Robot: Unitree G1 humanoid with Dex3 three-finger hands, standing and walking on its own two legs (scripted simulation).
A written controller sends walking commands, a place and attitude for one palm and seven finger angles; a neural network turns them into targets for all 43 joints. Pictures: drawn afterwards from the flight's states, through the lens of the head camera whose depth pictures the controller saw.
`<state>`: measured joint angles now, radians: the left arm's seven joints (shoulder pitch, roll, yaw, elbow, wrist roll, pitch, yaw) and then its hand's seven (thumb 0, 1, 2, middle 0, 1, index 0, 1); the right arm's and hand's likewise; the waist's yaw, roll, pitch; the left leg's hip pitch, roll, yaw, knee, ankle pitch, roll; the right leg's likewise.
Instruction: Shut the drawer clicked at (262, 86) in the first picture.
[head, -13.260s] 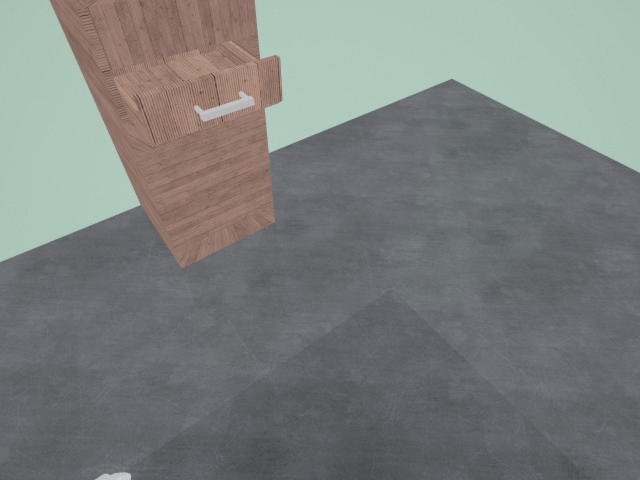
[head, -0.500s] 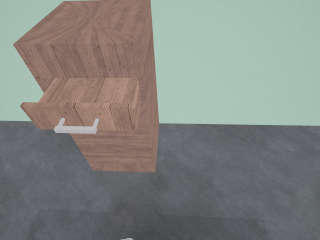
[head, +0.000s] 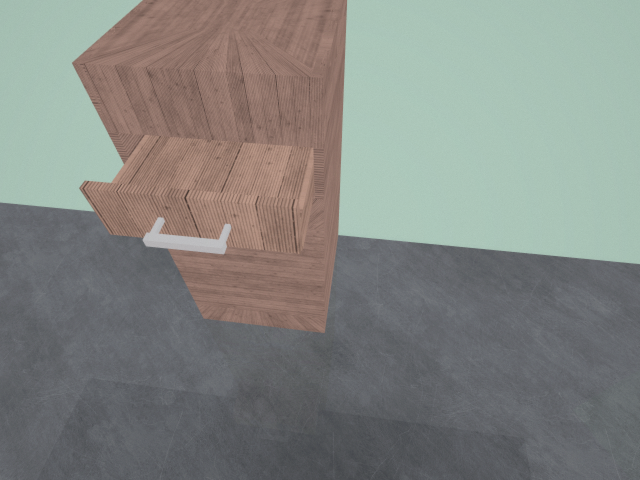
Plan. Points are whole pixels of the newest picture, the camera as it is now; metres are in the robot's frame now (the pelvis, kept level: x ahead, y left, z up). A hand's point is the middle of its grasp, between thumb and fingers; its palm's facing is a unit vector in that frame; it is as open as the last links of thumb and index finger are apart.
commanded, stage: come to a stop and stand still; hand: left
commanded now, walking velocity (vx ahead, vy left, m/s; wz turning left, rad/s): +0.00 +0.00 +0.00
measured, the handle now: (188, 234) +0.49 +0.30 -0.05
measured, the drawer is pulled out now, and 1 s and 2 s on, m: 0.16 0.16 0.16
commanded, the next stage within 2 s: look again from close up in 0.48 s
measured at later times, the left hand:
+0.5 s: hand out of the picture +0.04 +0.22 -0.18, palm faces +0.01 -0.98 -0.20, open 7.3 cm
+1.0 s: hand out of the picture +0.01 +0.21 -0.17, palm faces -0.01 -0.97 -0.22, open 7.3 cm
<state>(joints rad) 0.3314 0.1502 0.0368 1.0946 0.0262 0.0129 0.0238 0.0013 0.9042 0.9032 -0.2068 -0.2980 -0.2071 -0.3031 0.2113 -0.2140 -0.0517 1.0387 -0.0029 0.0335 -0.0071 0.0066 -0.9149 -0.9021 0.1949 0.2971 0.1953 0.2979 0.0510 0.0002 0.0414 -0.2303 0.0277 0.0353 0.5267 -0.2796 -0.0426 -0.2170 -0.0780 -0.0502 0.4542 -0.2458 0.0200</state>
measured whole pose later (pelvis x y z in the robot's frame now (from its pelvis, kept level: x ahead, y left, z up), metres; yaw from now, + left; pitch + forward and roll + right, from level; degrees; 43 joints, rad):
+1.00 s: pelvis +0.01 +0.03 -0.01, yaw -1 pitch -1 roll +1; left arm 0.28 0.14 -0.02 1.11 0.01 0.00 0.03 0.00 0.91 0.90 -0.20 -0.30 -0.20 -0.30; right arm 0.31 -0.16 0.02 1.10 -0.01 -0.02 -0.02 0.02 -0.93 -0.90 0.20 0.30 0.20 0.30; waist 0.00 0.04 0.03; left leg -0.15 0.00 0.07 0.47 -0.30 0.01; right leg -0.21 -0.06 -0.03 0.53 -0.30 0.02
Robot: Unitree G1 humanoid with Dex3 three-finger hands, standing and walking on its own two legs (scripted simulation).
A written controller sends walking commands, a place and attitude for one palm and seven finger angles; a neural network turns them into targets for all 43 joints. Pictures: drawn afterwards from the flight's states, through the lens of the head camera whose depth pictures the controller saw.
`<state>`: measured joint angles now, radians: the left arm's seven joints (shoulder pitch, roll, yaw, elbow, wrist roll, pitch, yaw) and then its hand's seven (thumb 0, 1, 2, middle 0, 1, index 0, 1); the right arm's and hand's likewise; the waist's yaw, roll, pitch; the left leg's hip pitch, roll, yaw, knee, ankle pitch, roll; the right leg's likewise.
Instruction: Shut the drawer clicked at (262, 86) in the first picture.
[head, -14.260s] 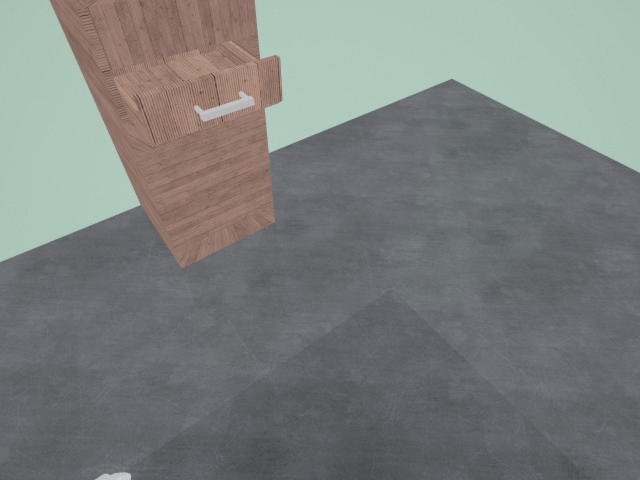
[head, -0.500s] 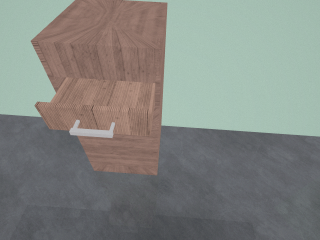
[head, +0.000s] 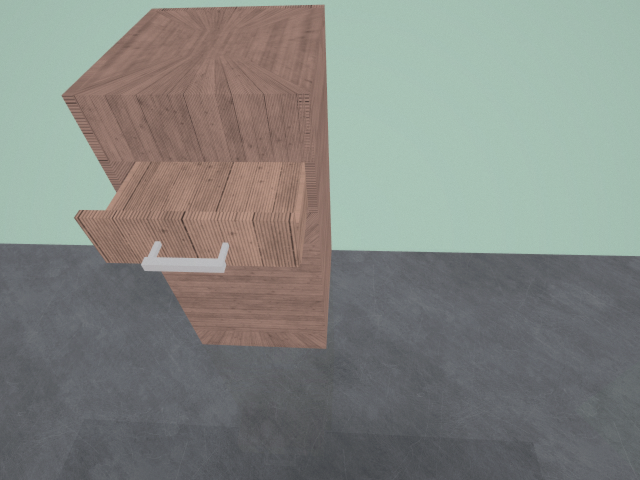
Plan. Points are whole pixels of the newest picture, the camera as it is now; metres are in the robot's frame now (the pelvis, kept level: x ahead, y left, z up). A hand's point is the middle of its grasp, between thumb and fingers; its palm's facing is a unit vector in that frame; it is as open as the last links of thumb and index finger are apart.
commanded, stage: look again from close up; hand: left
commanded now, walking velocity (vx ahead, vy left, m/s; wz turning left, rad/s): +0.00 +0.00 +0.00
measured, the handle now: (187, 256) +0.48 +0.27 -0.05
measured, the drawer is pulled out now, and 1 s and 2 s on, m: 0.16 0.16 0.16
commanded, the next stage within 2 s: shuffle to correct the standing spot in 0.08 s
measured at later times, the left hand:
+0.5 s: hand out of the picture -0.01 +0.16 -0.18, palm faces +0.08 -0.98 -0.17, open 7.3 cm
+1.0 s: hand out of the picture +0.05 +0.26 -0.20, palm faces +0.10 -0.97 -0.24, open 7.3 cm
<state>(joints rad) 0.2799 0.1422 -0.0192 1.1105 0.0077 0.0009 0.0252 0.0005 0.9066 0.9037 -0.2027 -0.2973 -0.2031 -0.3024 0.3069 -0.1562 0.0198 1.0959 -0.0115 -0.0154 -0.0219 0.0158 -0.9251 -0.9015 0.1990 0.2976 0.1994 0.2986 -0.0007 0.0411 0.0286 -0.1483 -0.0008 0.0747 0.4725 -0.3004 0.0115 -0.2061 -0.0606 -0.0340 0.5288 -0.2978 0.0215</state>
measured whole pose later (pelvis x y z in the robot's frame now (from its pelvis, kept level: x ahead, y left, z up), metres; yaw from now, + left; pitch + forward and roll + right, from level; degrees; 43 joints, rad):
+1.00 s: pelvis +0.06 +0.07 -0.02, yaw +2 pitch +0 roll +2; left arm 0.29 0.20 0.06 1.03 0.02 0.05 0.03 0.00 0.90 0.90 -0.21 -0.30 -0.21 -0.30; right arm 0.19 -0.20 -0.04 0.95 -0.02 -0.01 0.00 0.01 -0.92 -0.90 0.20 0.30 0.20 0.30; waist 0.02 -0.06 0.06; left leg -0.38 0.03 0.08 0.65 -0.27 -0.01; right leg -0.30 -0.14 -0.01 0.89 -0.58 0.03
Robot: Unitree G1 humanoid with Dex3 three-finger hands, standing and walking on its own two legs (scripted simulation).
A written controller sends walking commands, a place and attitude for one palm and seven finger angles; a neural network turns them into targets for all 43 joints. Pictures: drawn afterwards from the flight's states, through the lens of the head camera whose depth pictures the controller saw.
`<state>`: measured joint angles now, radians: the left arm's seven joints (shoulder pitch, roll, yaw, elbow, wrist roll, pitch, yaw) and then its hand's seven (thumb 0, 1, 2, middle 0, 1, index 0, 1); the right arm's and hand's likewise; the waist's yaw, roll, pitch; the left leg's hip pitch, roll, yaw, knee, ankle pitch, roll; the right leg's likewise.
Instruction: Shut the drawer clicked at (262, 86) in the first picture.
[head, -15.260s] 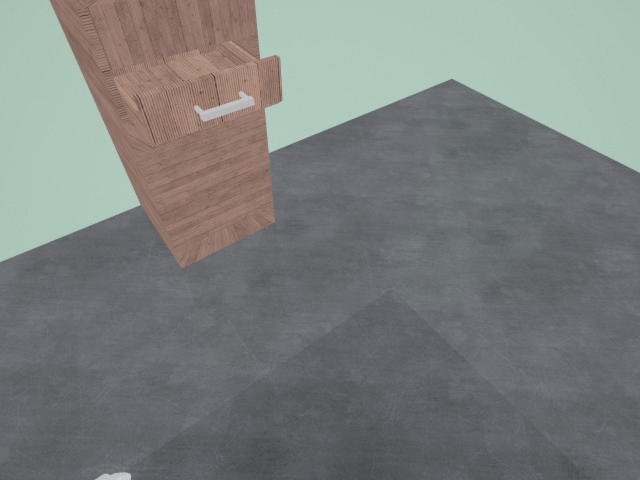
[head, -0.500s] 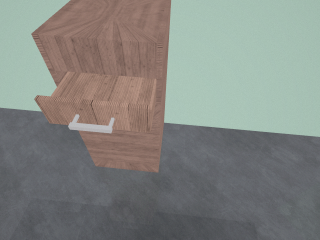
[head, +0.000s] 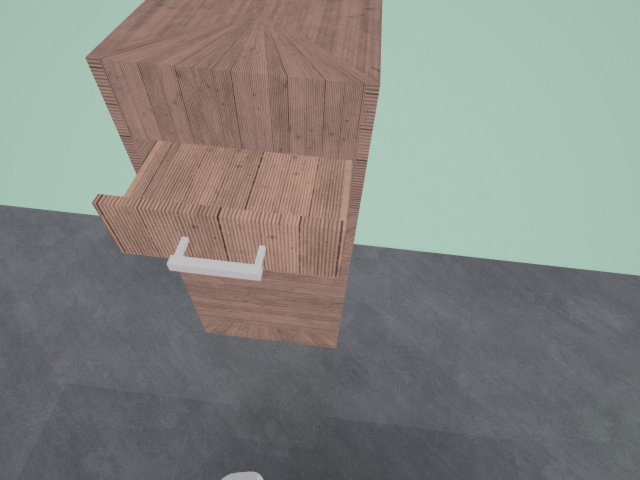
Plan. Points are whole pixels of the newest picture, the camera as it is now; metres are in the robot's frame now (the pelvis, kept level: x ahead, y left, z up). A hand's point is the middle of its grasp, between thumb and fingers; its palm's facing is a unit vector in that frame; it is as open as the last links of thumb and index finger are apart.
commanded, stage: come to a stop and stand still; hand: left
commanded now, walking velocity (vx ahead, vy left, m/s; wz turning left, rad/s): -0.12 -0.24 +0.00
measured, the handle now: (218, 257) +0.42 +0.20 -0.03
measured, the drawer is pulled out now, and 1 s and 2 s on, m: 0.16 0.16 0.16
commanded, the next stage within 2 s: look again from close up in 1.32 s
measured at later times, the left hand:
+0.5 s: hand out of the picture +0.03 +0.19 -0.14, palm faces -0.02 -0.97 -0.24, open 7.3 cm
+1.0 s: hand out of the picture +0.01 +0.23 -0.15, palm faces -0.01 -0.98 -0.19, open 7.3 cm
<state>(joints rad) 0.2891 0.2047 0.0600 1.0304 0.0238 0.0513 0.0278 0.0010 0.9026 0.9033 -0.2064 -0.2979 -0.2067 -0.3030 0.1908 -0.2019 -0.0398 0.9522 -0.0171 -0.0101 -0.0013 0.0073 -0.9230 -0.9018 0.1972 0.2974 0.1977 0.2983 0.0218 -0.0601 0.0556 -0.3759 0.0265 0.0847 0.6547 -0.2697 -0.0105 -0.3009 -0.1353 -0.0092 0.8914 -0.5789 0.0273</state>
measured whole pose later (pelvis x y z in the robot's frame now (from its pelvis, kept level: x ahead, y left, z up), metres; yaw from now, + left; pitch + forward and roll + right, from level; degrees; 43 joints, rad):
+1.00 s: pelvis +0.01 +0.05 +0.02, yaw -1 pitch -1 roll +0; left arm 0.31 0.17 -0.02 1.08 0.01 0.01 0.03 0.00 0.91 0.90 -0.20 -0.30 -0.20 -0.30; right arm 0.31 -0.16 0.03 1.10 -0.01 -0.02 -0.02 0.01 -0.91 -0.90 0.20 0.30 0.20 0.30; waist 0.00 0.00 0.02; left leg -0.13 -0.06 0.08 0.43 -0.29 0.08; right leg -0.17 -0.03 -0.04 0.46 -0.27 0.02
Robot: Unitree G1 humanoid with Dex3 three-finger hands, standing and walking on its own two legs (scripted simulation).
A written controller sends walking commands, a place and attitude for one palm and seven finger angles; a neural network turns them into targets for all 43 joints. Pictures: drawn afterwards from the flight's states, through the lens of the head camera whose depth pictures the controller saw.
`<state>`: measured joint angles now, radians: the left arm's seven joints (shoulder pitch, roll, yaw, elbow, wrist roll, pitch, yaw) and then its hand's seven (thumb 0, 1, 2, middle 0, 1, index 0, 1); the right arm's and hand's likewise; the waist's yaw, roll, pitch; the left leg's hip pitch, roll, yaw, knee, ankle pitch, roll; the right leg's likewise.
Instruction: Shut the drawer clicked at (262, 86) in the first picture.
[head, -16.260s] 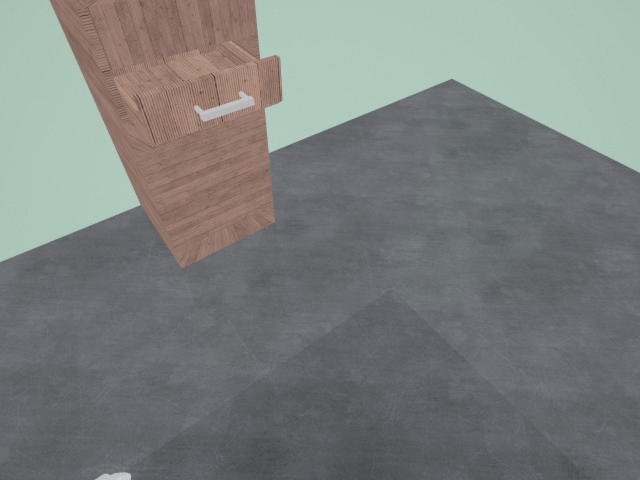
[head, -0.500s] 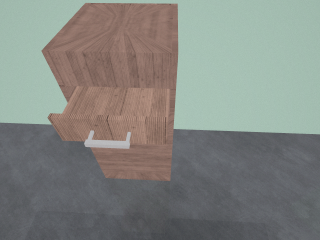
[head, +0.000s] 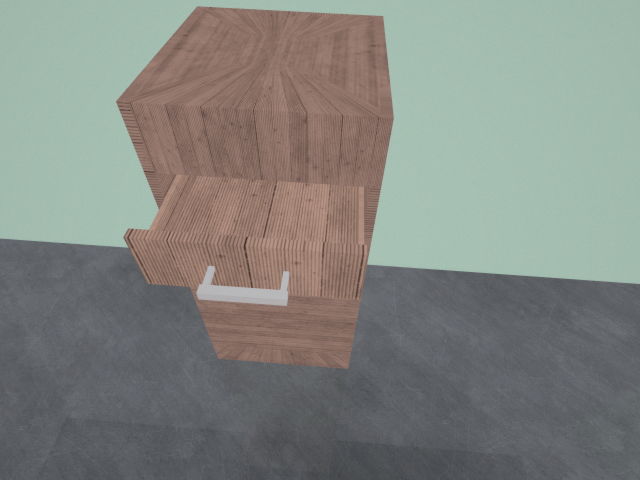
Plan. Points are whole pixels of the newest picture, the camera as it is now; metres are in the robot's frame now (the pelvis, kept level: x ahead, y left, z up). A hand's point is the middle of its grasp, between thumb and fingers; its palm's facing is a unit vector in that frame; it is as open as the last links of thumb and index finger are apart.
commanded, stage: come to a stop and stand still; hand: left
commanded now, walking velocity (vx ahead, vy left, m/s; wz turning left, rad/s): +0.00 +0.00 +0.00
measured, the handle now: (245, 285) +0.41 +0.15 -0.05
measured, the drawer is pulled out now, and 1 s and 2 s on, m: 0.16 0.16 0.16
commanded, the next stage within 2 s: look again from close up in 0.32 s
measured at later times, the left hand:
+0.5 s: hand out of the picture +0.02 +0.17 -0.18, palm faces +0.01 -0.98 -0.18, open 7.3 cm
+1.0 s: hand out of the picture +0.00 +0.15 -0.18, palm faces +0.02 -0.99 -0.17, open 7.3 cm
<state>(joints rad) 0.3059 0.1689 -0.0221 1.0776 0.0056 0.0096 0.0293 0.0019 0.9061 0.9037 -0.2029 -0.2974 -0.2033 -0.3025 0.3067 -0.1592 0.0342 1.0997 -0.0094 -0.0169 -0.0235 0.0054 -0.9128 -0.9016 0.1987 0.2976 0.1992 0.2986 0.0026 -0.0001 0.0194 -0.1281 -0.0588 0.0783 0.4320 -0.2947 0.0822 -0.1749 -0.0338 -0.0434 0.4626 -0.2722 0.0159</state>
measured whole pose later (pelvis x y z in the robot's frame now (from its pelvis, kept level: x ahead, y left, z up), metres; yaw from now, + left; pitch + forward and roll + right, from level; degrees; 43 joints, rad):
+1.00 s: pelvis +0.02 -0.01 +0.00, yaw +0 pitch -1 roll +0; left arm 0.30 0.13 -0.02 1.12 0.01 0.00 0.05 0.00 0.91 0.90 -0.20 -0.30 -0.20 -0.30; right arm 0.30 -0.13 0.03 1.14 0.00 -0.02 -0.04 0.00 -0.91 -0.90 0.20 0.30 0.20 0.30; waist 0.00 -0.01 0.03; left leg -0.09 -0.05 0.08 0.42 -0.31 0.07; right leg -0.14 -0.02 -0.04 0.45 -0.29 0.01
